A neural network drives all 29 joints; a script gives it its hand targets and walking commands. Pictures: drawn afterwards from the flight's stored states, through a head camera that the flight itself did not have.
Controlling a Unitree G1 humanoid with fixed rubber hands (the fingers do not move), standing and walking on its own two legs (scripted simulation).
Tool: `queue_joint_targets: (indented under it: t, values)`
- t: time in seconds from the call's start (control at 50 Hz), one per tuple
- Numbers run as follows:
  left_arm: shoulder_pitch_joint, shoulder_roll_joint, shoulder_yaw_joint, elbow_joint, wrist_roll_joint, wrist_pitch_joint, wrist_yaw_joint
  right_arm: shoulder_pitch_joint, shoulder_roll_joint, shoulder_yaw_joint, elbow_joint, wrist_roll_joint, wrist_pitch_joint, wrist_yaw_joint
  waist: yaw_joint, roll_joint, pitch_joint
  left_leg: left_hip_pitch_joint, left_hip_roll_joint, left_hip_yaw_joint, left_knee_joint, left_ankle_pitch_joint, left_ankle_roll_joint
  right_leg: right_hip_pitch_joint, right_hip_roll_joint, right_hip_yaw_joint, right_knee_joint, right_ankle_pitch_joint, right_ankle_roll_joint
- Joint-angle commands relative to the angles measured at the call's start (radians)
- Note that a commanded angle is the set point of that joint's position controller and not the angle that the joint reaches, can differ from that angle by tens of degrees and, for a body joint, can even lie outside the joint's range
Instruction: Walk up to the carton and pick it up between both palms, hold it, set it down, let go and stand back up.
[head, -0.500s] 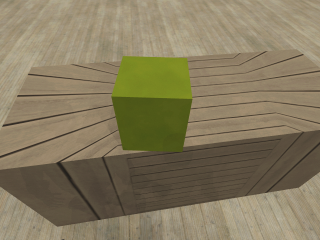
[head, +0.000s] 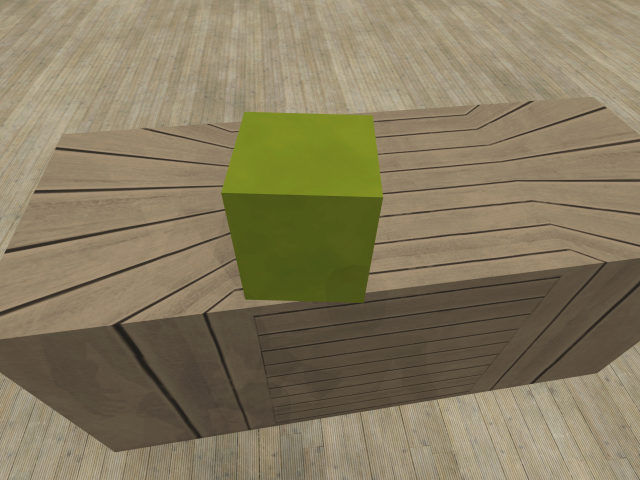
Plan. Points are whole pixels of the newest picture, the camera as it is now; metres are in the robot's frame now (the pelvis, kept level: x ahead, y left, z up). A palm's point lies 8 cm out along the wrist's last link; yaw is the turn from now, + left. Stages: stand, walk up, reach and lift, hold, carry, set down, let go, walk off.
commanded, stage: stand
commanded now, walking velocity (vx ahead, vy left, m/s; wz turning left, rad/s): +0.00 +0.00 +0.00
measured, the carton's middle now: (306, 211) +0.54 +0.03 +0.01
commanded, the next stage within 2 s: walk up in 0.74 s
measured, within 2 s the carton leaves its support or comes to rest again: neither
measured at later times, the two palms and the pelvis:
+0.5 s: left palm out of the picture +0.09 +0.28 -0.12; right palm out of the picture +0.08 -0.29 -0.12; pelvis +0.01 +0.00 +0.00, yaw +0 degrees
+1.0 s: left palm out of the picture +0.09 +0.29 -0.12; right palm out of the picture +0.08 -0.29 -0.12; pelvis +0.01 +0.00 +0.00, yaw +0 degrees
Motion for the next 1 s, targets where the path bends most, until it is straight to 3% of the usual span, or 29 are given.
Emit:
queue_joint_targets:
  t: [0.0,0.9,0.92,0.94,0.96,0.98]
  values:
    - [-0.044,0.217,0.041,-0.066,0.0,-0.021,0.01,-0.047,-0.212,-0.032,-0.059,0.001,-0.02,-0.01,0.001,-0.006,-0.09,0.004,0.117,-0.088,-0.069,0.102,0.037,0.001,-0.11,0.087,-0.077,0.095,-0.032]
    - [-0.04,0.224,0.037,-0.064,-0.003,-0.015,0.012,-0.045,-0.228,-0.033,-0.05,0.003,-0.016,-0.012,0.0,-0.002,-0.088,0.024,0.127,-0.08,-0.075,0.156,0.034,0.023,-0.116,0.086,-0.085,0.166,-0.029]
    - [-0.016,0.296,0.093,-0.115,0.031,-0.006,-0.013,0.073,-0.32,-0.075,-0.07,0.001,-0.03,-0.011,-0.005,-0.081,-0.147,0.027,0.106,-0.135,-0.017,-0.206,0.103,0.019,-0.033,0.002,0.03,-0.257,-0.06]
    - [-0.029,0.29,0.099,-0.12,0.039,0.003,-0.023,0.123,-0.348,-0.09,-0.065,-0.009,-0.032,-0.011,-0.03,-0.031,-0.071,0.022,0.158,-0.234,-0.06,-0.418,0.142,-0.121,-0.03,0.006,0.096,-0.398,-0.072]
    - [-0.032,0.262,0.104,-0.152,0.047,0.008,-0.032,0.158,-0.366,-0.105,-0.07,-0.017,-0.034,-0.013,-0.042,0.048,-0.02,0.064,0.235,-0.349,-0.124,-0.528,0.188,-0.277,-0.008,-0.017,0.215,-0.393,-0.07]
    - [-0.049,0.257,0.111,-0.188,0.052,0.017,-0.038,0.177,-0.379,-0.117,-0.085,-0.019,-0.041,-0.019,-0.054,0.106,0.034,0.083,0.329,-0.471,-0.181,-0.527,0.249,-0.418,-0.029,0.014,0.395,-0.35,-0.061]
